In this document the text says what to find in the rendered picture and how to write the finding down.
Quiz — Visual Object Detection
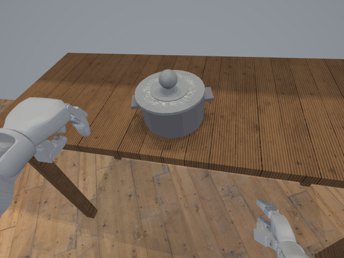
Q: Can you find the robot left forearm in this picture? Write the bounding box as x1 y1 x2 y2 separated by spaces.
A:
0 128 37 218

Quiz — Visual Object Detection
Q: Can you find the robot right forearm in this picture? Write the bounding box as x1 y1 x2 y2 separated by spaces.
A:
277 241 309 258

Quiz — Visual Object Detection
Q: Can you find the pot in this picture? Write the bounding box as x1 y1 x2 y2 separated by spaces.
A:
131 87 214 138

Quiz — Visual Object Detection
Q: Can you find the lid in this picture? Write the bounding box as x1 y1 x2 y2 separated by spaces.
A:
134 70 205 116

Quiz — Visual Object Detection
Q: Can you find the robot right hand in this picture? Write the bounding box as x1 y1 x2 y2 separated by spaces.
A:
254 199 297 252

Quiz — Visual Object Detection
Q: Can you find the robot left hand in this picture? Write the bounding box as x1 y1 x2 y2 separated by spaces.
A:
3 97 90 163

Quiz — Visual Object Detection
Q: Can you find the table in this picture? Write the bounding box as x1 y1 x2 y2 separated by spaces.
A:
0 53 344 258

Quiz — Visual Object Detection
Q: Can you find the knob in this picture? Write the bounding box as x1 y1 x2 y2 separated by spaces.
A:
159 69 177 89

